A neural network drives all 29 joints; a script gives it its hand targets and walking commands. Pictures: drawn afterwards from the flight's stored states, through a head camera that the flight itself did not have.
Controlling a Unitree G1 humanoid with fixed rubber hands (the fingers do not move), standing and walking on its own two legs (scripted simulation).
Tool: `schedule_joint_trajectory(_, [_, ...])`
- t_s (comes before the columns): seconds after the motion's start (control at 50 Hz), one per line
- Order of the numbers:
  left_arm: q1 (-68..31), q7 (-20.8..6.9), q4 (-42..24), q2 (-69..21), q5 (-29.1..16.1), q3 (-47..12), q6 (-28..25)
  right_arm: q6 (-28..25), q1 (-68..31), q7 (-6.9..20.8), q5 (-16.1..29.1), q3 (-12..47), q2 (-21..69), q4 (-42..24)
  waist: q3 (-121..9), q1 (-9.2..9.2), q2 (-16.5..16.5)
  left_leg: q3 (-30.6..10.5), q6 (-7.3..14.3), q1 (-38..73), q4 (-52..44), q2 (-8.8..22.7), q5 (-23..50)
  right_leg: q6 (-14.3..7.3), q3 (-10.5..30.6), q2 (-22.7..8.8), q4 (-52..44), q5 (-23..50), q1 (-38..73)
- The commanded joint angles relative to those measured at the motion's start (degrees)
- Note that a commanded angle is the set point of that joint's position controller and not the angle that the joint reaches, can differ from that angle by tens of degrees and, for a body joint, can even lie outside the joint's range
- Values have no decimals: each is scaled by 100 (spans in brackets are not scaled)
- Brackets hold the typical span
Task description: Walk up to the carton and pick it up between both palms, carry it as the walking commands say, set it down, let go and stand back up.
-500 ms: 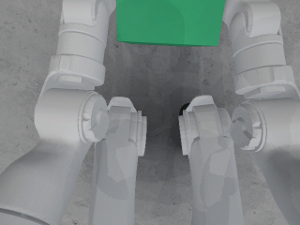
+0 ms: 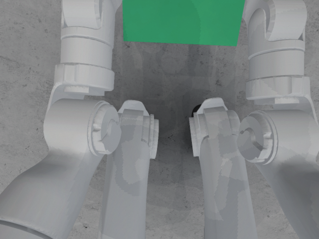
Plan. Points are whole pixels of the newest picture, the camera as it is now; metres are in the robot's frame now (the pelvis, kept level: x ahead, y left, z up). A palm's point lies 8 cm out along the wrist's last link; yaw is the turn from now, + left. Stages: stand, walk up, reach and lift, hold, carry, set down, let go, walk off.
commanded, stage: reach and lift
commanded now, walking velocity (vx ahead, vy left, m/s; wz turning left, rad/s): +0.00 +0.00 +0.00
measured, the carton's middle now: out of the picture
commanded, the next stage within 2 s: none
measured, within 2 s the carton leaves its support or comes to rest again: neither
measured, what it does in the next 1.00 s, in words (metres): rises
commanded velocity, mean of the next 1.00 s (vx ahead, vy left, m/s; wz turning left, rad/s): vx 0.00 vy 0.00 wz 0.00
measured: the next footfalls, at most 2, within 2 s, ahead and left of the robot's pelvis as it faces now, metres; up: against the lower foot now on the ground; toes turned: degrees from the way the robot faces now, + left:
none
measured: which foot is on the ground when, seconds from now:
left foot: down 0.00-1.00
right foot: down 0.00-1.00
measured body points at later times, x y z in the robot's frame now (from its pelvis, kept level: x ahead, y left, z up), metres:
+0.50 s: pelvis -0.02 +0.00 +0.04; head +0.34 +0.00 +0.30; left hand +0.56 +0.11 -0.08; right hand +0.54 -0.13 -0.08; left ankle +0.12 +0.12 -0.39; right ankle +0.12 -0.13 -0.39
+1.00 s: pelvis -0.03 +0.00 +0.09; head +0.31 +0.01 +0.38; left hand +0.53 +0.12 -0.01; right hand +0.52 -0.13 -0.01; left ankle +0.12 +0.12 -0.39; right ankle +0.12 -0.13 -0.39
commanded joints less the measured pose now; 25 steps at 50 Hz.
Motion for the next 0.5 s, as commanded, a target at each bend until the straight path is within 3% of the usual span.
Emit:
schedule_joint_trajectory(0.0, [-4105,-1383,-1054,-6387,-1205,-3417,-155,-396,-5595,1529,1139,3838,5611,-2067,-14054,-231,138,675,54,5978,-1004,-253,3791,-265,-905,248,-899,3756,5013])
schedule_joint_trajectory(0.02, [-4149,-1360,-979,-6415,-1163,-3345,-116,-452,-5897,1466,1136,3711,5359,-2200,-13912,-429,236,585,39,6043,-962,-237,3720,-265,-905,218,-984,3597,4796])
schedule_joint_trajectory(0.06, [-4114,-1286,-938,-6149,-988,-3318,-154,-397,-5694,1453,1197,3702,5489,-1910,-13581,-165,265,660,71,5859,-1060,-245,3558,-245,-791,265,-1048,3530,4802])
schedule_joint_trajectory(0.08, [-3892,-1342,-386,-6329,-918,-3097,-136,-375,-5303,1467,922,3516,5532,-1368,-12581,-282,102,619,69,5352,-1152,-211,3096,-235,-839,193,-1139,3148,4489])
schedule_joint_trajectory(0.1, [-3980,-1359,-482,-6365,-890,-3053,-193,-353,-5169,1496,858,3365,5612,-1181,-12422,-399,49,653,108,5224,-1218,-183,2862,-240,-810,191,-1232,2917,4497])
schedule_joint_trajectory(0.12, [-4140,-1337,-1065,-6501,-1101,-3341,-171,-355,-5382,1493,989,3619,5735,-1791,-13527,-521,-123,618,108,5769,-1249,-205,3263,-223,-874,224,-1225,3370,5184])
schedule_joint_trajectory(0.14, [-4108,-1327,-1024,-6510,-1002,-3263,-195,-320,-5352,1468,941,3602,5741,-1666,-13589,-471,-111,660,81,5644,-1224,-232,3184,-236,-873,226,-1226,3459,5282])
schedule_joint_trajectory(0.16, [-3753,-1406,-295,-6391,-760,-2893,-148,-332,-5173,1462,867,3387,5632,-1111,-12474,-233,111,747,81,5091,-1326,-211,2793,-252,-757,183,-1412,3100,4982])
schedule_joint_trajectory(0.18, [-3988,-1387,-726,-6520,-920,-3190,-157,-358,-5365,1483,951,3501,5735,-1591,-13375,-384,88,740,106,5482,-1288,-228,2907,-264,-798,217,-1347,3215,5229])
schedule_joint_trajectory(0.2, [-3924,-1387,-502,-6395,-820,-3073,-118,-312,-5318,1504,936,3430,5700,-1316,-12847,-286,151,678,98,5291,-1427,-234,2747,-248,-811,224,-1357,2989,4916])
schedule_joint_trajectory(0.22, [-4147,-1403,-719,-6366,-787,-3112,-143,-321,-5306,1512,908,3377,5715,-1243,-12883,-308,254,686,68,5316,-1503,-214,2692,-252,-836,216,-1442,2980,4874])
schedule_joint_trajectory(0.24, [-4088,-1422,-455,-6323,-773,-2904,-162,-278,-5223,1523,791,3270,5649,-999,-12322,-262,71,714,73,5094,-1484,-200,2491,-238,-781,167,-1532,2691,4763])
schedule_joint_trajectory(0.28, [-3793,-1433,-354,-6462,-773,-3004,-138,-331,-5407,1496,890,3462,5774,-1459,-12846,-227,-39,724,117,5297,-1499,-225,2694,-217,-754,209,-1590,2909,5213])
schedule_joint_trajectory(0.3, [-3617,-1456,-12,-6568,-616,-2733,-116,-295,-5252,1544,783,3291,5852,-993,-12297,-108,99,749,82,5061,-1590,-211,2250,-236,-802,177,-1632,2557,4824])
schedule_joint_trajectory(0.32, [-3778,-1456,-270,-6451,-655,-2786,-107,-246,-5330,1553,807,3394,6045,-1157,-12620,-97,-77,757,160,5151,-1680,-212,2351,-211,-790,220,-1658,2669,5181])
schedule_joint_trajectory(0.34, [-3786,-1488,-213,-6600,-628,-2814,-83,-254,-5254,1564,720,3260,5920,-1080,-12519,-222,-13,733,102,5159,-1745,-226,2289,-227,-825,203,-1722,2599,5039])
schedule_joint_trajectory(0.36, [-3866,-1485,-293,-6580,-664,-2740,-107,-230,-5416,1562,767,3361,5999,-1165,-12723,-158,-89,713,123,5174,-1701,-225,2210,-213,-802,199,-1728,2509,5165])
schedule_joint_trajectory(0.38, [-3847,-1497,-364,-6489,-672,-2742,-121,-197,-5217,1572,736,3325,5980,-1018,-12598,-208,-87,728,128,5177,-1662,-219,2317,-221,-756,172,-1773,2592,4988])
schedule_joint_trajectory(0.4, [-3987,-1503,-770,-6558,-856,-3076,-65,-205,-5374,1516,923,3485,6089,-1610,-13546,-283,-39,715,139,5679,-1698,-234,2589,-177,-784,233,-1807,2977,5697])
schedule_joint_trajectory(0.42, [-4007,-1492,-397,-6436,-766,-2906,-55,-127,-5225,1509,793,3355,6005,-984,-12840,-255,-19,721,110,5226,-1712,-209,2270,-221,-740,198,-1805,2601,5079])
schedule_joint_trajectory(0.44, [-4040,-1486,-846,-6679,-933,-3163,-34,-153,-5211,1510,881,3463,5995,-1455,-13663,-344,2,721,54,5841,-1815,-255,2662,-212,-784,243,-1899,2965,5716])
schedule_joint_trajectory(0.46, [-3783,-1491,-372,-6540,-728,-3041,16,-107,-5076,1508,798,3348,6100,-1008,-12962,-279,112,743,72,5453,-1790,-210,2312,-202,-802,220,-1885,2661,5126])
schedule_joint_trajectory(0.48, [-3888,-1516,-480,-6631,-780,-3033,40,-111,-5427,1511,853,3536,6007,-1378,-13251,-187,14,777,75,5492,-1893,-237,2282,-210,-791,224,-1961,2613,5452])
